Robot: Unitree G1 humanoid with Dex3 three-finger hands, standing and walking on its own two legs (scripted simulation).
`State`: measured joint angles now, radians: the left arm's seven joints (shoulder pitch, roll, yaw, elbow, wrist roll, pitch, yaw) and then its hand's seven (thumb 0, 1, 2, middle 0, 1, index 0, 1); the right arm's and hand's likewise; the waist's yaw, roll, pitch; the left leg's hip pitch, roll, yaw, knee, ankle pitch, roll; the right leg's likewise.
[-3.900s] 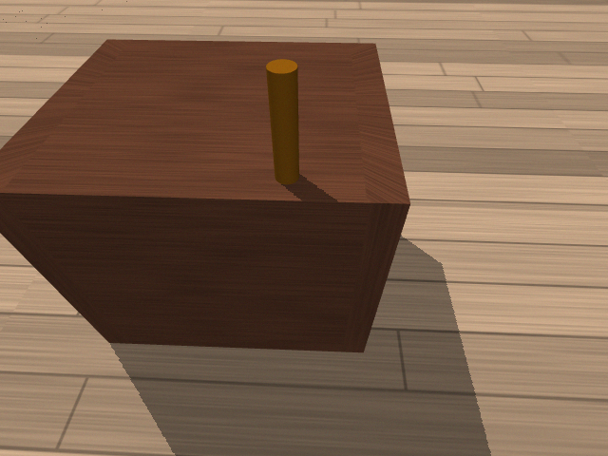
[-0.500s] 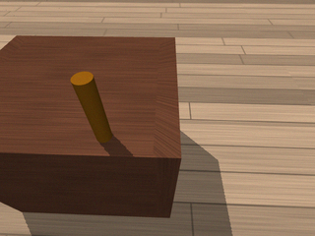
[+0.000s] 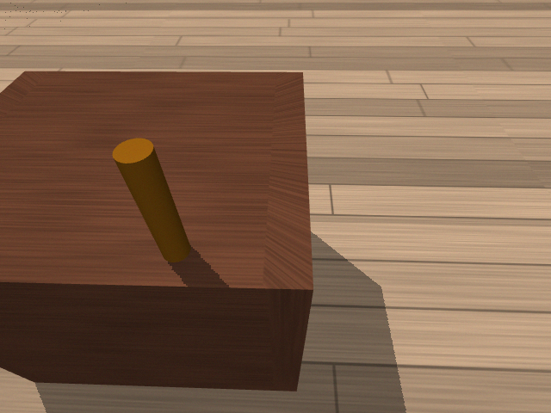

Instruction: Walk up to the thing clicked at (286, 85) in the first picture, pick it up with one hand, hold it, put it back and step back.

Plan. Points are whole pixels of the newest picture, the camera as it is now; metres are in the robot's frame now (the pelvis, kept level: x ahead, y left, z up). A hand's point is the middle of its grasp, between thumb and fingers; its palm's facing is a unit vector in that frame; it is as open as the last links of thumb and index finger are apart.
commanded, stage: stand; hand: left
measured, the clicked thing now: (158, 209) +0.40 +0.20 +0.09
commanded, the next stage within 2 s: rise first in 1.62 s
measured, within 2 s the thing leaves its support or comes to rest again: neither
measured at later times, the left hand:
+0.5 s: hand out of the picture +0.08 +0.25 -0.15, palm faces -0.03 -0.94 -0.35, open 7.4 cm
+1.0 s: hand out of the picture +0.07 +0.25 -0.15, palm faces -0.04 -0.94 -0.35, open 7.4 cm
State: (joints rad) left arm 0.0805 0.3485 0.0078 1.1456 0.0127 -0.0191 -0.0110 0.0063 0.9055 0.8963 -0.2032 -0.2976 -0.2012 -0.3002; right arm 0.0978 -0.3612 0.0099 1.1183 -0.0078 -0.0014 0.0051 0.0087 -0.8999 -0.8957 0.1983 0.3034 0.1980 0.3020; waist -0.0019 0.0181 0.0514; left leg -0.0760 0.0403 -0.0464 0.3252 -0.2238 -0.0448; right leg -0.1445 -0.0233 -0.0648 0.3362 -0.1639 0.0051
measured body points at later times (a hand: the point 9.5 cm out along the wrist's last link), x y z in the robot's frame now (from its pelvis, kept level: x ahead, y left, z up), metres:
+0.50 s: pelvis +0.00 +0.00 +0.00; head +0.01 -0.01 +0.45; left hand +0.08 +0.30 -0.13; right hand +0.07 -0.30 -0.14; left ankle -0.03 +0.15 -0.75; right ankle +0.01 -0.12 -0.75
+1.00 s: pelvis +0.00 +0.00 +0.00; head +0.01 -0.01 +0.45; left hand +0.07 +0.30 -0.13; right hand +0.06 -0.31 -0.14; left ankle -0.03 +0.15 -0.75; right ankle +0.01 -0.12 -0.75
